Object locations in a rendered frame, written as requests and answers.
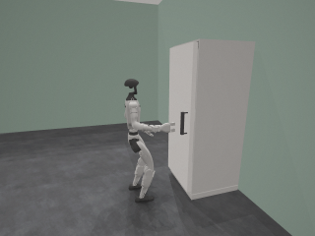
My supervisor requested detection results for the humanoid robot torso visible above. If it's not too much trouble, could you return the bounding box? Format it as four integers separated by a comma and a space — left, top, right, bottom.
125, 97, 141, 146

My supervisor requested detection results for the robot left shin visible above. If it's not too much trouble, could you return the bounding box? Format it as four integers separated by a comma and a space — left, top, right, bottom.
133, 163, 147, 186

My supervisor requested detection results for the handle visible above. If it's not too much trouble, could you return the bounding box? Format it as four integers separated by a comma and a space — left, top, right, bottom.
180, 112, 188, 135

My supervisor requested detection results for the fridge door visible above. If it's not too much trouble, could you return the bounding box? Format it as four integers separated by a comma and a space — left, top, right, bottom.
168, 41, 198, 193

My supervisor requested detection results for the robot left hand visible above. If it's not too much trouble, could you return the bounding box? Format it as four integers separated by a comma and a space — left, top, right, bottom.
143, 131, 155, 137

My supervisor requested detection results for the right robot forearm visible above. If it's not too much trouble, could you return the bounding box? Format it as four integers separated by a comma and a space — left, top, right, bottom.
132, 122, 161, 133

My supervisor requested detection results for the right robot upper arm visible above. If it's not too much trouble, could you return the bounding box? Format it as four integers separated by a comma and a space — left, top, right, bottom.
129, 100, 139, 130

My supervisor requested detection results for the robot right hand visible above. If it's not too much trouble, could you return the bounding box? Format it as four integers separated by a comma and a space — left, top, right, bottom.
160, 122, 175, 133

